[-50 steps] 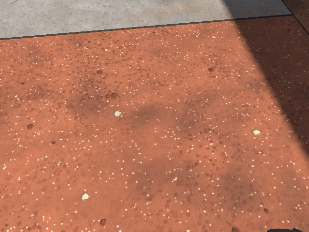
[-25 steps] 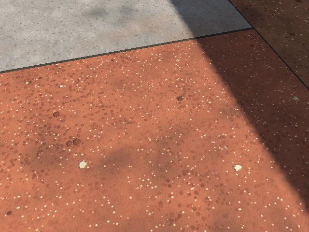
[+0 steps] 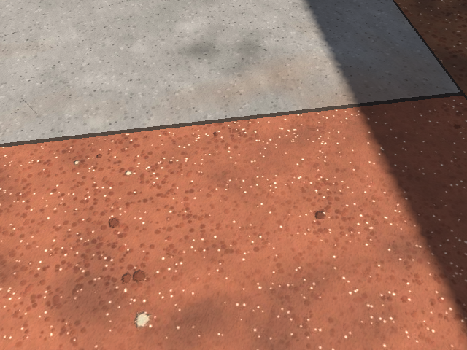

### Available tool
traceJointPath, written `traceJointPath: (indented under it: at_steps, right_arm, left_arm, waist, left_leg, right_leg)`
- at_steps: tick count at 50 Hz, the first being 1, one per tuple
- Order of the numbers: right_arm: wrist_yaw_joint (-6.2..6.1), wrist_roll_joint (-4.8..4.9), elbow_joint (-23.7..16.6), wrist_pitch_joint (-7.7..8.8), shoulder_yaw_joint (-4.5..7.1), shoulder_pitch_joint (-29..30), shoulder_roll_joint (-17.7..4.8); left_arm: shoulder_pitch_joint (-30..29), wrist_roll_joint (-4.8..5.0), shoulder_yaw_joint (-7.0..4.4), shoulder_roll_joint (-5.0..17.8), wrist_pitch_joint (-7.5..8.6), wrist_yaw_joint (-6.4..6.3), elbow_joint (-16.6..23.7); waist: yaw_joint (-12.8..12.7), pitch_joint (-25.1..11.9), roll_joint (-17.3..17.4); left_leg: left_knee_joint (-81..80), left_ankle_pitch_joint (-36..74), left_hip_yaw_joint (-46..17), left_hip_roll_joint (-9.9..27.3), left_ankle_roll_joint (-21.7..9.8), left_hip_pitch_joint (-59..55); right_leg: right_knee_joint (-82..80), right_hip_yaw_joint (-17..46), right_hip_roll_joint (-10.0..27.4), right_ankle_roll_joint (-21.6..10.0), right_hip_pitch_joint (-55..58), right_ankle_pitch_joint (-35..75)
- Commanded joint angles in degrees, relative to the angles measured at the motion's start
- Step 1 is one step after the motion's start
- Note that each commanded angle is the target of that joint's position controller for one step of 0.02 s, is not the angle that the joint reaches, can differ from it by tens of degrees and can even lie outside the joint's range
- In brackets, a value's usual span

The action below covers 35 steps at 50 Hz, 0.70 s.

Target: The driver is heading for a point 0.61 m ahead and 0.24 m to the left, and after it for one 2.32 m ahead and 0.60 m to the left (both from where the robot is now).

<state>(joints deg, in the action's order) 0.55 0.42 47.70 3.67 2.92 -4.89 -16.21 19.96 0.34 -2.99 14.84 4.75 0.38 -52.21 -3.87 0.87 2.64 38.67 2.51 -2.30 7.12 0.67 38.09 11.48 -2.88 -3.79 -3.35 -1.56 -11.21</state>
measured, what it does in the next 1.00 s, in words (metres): walks ahead, turning left: left foot, then right foot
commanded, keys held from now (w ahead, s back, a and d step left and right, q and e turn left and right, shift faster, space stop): w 0.40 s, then w+q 0.52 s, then q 0.08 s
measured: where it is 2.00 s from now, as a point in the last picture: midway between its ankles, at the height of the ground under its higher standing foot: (239, 270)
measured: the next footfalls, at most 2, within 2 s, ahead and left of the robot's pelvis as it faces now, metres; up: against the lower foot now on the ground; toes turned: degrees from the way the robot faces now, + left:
left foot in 0.18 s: +0.28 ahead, +0.15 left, +0.00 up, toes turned +2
right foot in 0.70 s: +0.58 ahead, -0.09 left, +0.00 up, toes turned +6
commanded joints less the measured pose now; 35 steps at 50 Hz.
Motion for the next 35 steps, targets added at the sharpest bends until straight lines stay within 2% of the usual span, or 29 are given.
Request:
traceJointPath:
  at_steps: [1, 4, 6, 7, 8, 9, 10, 11, 12, 13, 14, 15, 17, 19, 22, 25, 29, 32, 33, 34, 35]
  right_arm:
    - [0.74, 0.39, -4.8, 0.99, 0.07, 6.9, -2.4]
    - [1.71, 0.58, -6.4, 1.44, 0.14, 9.3, -3.3]
    - [2.07, 0.58, -6.1, 1.68, 0.62, 7.0, -4.7]
    - [1.99, 0.48, -5.0, 1.77, 1.3, 3.0, -6.0]
    - [1.61, 0.3, -2.3, 1.74, 2.65, -5.5, -8.2]
    - [1.05, -0.3, 0.1, 1.61, 3.91, -15.8, -11.9]
    - [1.0, -0.39, 1.5, 1.17, 5.07, -20.2, -16.8]
    - [1.11, 0.3, 1.3, 1.13, 3.44, -19.9, -11.1]
    - [0.97, 0.24, 0.5, 1.31, 2.64, -15.3, -9.0]
    - [0.86, -0.13, -0.4, 1.39, 2.26, -11.1, -7.7]
    - [0.99, -0.54, -0.7, 1.54, 1.84, -8.2, -6.1]
    - [1.03, -1.11, -0.8, 1.83, 1.39, -6.7, -4.7]
    - [1.16, -0.9, -0.3, 2.2, 1.44, -6.6, -4.8]
    - [0.76, -0.63, 0.7, 2.49, 1.85, -7.8, -6.4]
    - [-0.1, -0.23, 2.0, 2.1, 2.08, -10.6, -7.4]
    - [-0.73, 0.34, 3.1, 1.6, 2.27, -13.4, -8.1]
    - [-1.23, 1.0, 4.8, 0.67, 2.51, -17.3, -8.3]
    - [-1.74, 1.07, 4.8, -0.12, 3.16, -16.7, -9.3]
    - [-1.78, 1.05, 4.5, -0.4, 3.23, -15.9, -9.2]
    - [-1.71, 0.76, 4.1, -0.53, 2.7, -15.7, -7.7]
    - [-1.6, -0.24, 2.3, -0.64, 1.45, -15.6, -4.2]
  left_arm:
    - [1.3, 0.49, -2.17, 9.9, 0.24, -0.53, 1.3]
    - [2.5, 0.76, -2.5, 10.5, -0.76, -0.82, -0.3]
    - [1.7, 0.81, -2.82, 11.2, -1.37, -1.06, -0.6]
    - [0.5, 0.84, -2.91, 11.6, -1.68, -1.16, -0.5]
    - [-0.1, 0.67, -2.52, 10.6, -2.03, -1.23, -0.3]
    - [0.4, -0.25, -1.5, 8.6, -2.07, -1.37, 0.9]
    - [7.3, -0.5, 0.68, 1.2, -0.83, -0.66, 1.5]
    - [4.5, 0.45, -0.23, 5.7, 0.57, -0.35, 0.6]
    - [-0.7, 2.1, -1.28, 9.3, 1.53, -0.03, 2.3]
    - [-4.0, 2.25, -1.2, 9.1, 1.88, -0.25, 3.0]
    - [-5.7, 1.4, -1.43, 8.6, 1.75, -0.57, 3.2]
    - [-4.9, 0.91, -1.68, 8.1, 1.15, -0.71, 2.9]
    - [-3.2, 0.61, -1.4, 5.6, -0.17, -0.78, 2.2]
    - [-5.6, 0.21, -1.27, 4.9, -0.9, -0.94, 3.1]
    - [-12.2, -0.46, -1.21, 4.6, -0.68, -0.88, 5.3]
    - [-18.4, -0.18, -0.79, 3.7, 0.02, -0.35, 6.8]
    - [-24.5, 0.47, -0.51, 4.2, 0.93, 0.78, 8.6]
    - [-22.4, 0.61, -1.29, 6.9, 1.75, 1.17, 8.5]
    - [-18.8, 0.59, -1.85, 8.0, 1.97, 1.04, 7.5]
    - [-11.2, 0.29, -3.1, 10.3, 2.16, 0.6, 5.3]
    - [-1.5, -0.69, -4.15, 14.0, 2.28, 0.12, 3.9]
  waist:
    - [-0.5, 3.3, -5.5]
    - [-0.2, 3.8, -5.9]
    - [1.7, 2.3, -6.9]
    - [4.2, -0.2, -7.6]
    - [8.2, -5.3, -6.7]
    - [11.7, -13.6, -2.2]
    - [8.7, -20.9, 12.8]
    - [10.6, -21.5, 10.1]
    - [10.0, -12.7, 7.1]
    - [8.4, -8.0, 2.8]
    - [6.9, -4.0, 0.9]
    - [5.0, -3.2, 2.1]
    - [3.4, -2.6, 2.4]
    - [3.3, -0.9, 1.5]
    - [4.8, 1.0, 0.2]
    - [6.5, 2.1, 0.4]
    - [8.1, 3.1, 1.0]
    - [5.6, 1.8, 2.6]
    - [3.4, 0.2, 3.0]
    - [0.1, -4.5, 2.1]
    - [-3.5, -13.6, -3.4]
  left_leg:
    - [-5.7, 3.7, 1.7, -1.8, -0.2, -2.1]
    - [-9.0, -0.9, 1.1, -2.3, -2.1, -0.9]
    - [-10.1, -5.2, 2.1, -3.6, -3.6, -5.0]
    - [-10.9, -6.5, 3.8, -5.3, -4.7, -11.3]
    - [-11.7, -5.6, 5.2, -6.9, -6.3, -23.0]
    - [-9.3, -3.9, -3.1, 0.7, -9.5, -40.6]
    - [-14.5, -15.8, -30.3, 13.9, -19.1, -60.8]
    - [-20.8, -22.7, -38.5, 14.5, -18.9, -61.2]
    - [-21.9, -22.5, -30.5, 12.8, -16.2, -54.2]
    - [-23.1, -18.1, -23.7, 10.6, -14.7, -46.2]
    - [-24.9, -12.8, -18.7, 8.6, -14.1, -38.9]
    - [-26.4, -9.3, -15.3, 7.0, -13.3, -34.4]
    - [-29.3, -6.1, -11.9, 6.0, -13.9, -30.2]
    - [-31.3, -3.7, -9.3, 6.0, -14.6, -28.7]
    - [-32.5, -2.2, -6.7, 4.7, -13.9, -29.4]
    - [-32.0, -2.8, -4.4, 2.7, -12.5, -29.0]
    - [-28.6, -4.6, -6.7, 4.3, -12.0, -32.5]
    - [-24.0, -3.3, -10.0, 6.3, -10.6, -35.4]
    - [-20.4, 0.1, -10.0, 5.6, -9.8, -35.0]
    - [-12.1, 4.1, -8.1, 2.3, -8.2, -32.8]
    - [4.7, -5.6, -5.0, -2.1, -6.2, -23.7]
  right_leg:
    - [-4.5, 6.5, 15.5, -8.1, -2.2, 11.3]
    - [-1.2, 7.3, 18.3, -7.3, 4.1, 14.8]
    - [2.4, 7.4, 19.2, -6.2, 6.6, 22.1]
    - [7.0, 6.5, 18.3, -5.4, 6.6, 31.2]
    - [16.7, 4.3, 15.4, -4.0, 4.2, 37.2]
    - [32.8, 1.9, 12.2, -2.0, -6.3, 26.2]
    - [54.0, 1.2, 1.4, 2.2, -30.3, -7.0]
    - [61.6, 9.4, 1.8, 1.7, -37.5, -22.0]
    - [63.5, 9.4, 4.9, 0.7, -41.9, -18.4]
    - [61.2, 7.7, 8.1, 0.4, -40.8, -13.1]
    - [57.5, 6.9, 9.9, 0.8, -38.9, -9.4]
    - [54.9, 7.3, 11.5, 0.9, -35.2, -6.8]
    - [51.7, 6.9, 12.2, 1.6, -31.8, -5.0]
    - [47.1, 6.4, 12.7, 2.8, -34.0, -1.6]
    - [36.3, 6.0, 12.2, 4.2, -36.5, 7.8]
    - [25.2, 4.8, 9.5, 4.9, -33.4, 15.4]
    - [18.2, 5.3, 7.6, 4.9, -30.9, 16.0]
    - [15.3, 6.1, 6.9, 3.5, -25.7, 10.8]
    - [14.2, 5.3, 6.3, 2.6, -20.5, 9.0]
    - [13.8, 4.8, 6.3, 0.9, -9.6, 8.1]
    - [15.8, 13.5, 15.4, -2.4, 6.6, 6.5]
